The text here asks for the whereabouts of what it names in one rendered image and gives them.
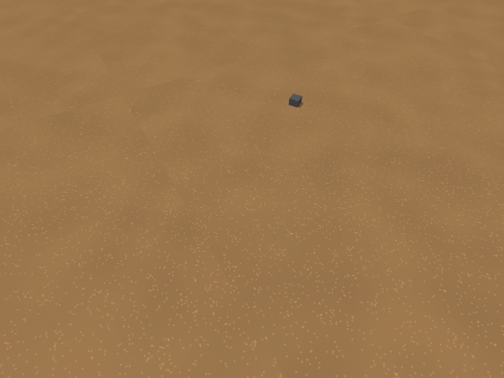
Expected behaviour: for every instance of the small box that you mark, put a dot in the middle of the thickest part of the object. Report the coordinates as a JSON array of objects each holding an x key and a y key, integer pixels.
[{"x": 295, "y": 100}]

